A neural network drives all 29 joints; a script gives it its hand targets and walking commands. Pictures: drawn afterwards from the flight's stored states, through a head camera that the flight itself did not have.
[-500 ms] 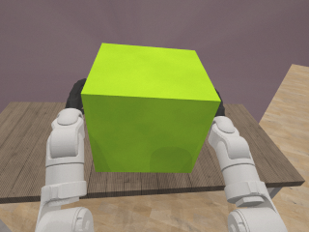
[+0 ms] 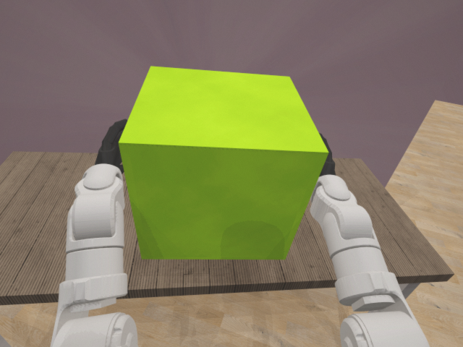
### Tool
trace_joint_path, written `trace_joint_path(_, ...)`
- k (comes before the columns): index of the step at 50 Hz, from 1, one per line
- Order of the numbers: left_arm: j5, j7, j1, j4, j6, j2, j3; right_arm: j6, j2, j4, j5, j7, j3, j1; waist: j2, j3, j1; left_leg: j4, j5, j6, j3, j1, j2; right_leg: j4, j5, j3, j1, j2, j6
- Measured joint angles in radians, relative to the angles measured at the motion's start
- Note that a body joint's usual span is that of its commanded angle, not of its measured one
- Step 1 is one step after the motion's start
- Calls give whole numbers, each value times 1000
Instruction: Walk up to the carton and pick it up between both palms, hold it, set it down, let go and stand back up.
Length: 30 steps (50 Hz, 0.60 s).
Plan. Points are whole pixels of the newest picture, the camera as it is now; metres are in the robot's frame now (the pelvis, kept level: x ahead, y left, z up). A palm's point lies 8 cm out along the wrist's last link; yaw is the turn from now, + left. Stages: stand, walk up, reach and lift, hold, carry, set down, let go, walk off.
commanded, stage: hold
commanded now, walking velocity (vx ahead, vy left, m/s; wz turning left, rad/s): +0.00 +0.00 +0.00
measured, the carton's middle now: (218, 164) +0.40 +0.01 +0.17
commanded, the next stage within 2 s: set down in 0.74 s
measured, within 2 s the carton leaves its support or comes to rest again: neither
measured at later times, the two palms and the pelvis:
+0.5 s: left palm (108, 168) +0.35 +0.19 +0.19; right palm (317, 175) +0.36 -0.16 +0.19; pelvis +0.00 +0.00 +0.00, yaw +0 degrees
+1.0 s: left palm (106, 154) +0.36 +0.19 +0.21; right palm (318, 164) +0.36 -0.15 +0.21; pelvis +0.00 +0.00 +0.00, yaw +0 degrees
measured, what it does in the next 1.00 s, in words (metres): stands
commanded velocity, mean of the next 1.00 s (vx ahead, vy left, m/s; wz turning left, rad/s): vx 0.00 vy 0.00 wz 0.00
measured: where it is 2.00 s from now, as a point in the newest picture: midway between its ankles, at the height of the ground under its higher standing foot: outside the picture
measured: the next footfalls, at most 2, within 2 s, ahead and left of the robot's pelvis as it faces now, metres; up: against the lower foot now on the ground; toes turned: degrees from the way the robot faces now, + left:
none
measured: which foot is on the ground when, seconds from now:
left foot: down 0.00-1.00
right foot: down 0.00-1.00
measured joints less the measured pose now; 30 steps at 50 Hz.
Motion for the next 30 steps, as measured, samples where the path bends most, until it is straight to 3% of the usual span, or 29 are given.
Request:
trace_joint_path(19, 13, -5, -4, -2, 8, -13, 16, 2, -8, 12, -1, 2, 11, -7, 10, 10, 14, -10, 5, 2, 11, 3, 0, -2, 4, 10, -4, 0, 2)
trace_joint_path(30, -4, 2, 9, -21, -4, 0, -2, 2, -5, -21, 3, -4, 11, 1, 6, 6, 2, -1, 0, 1, 3, -5, 1, -5, 2, 2, -3, 1, 1)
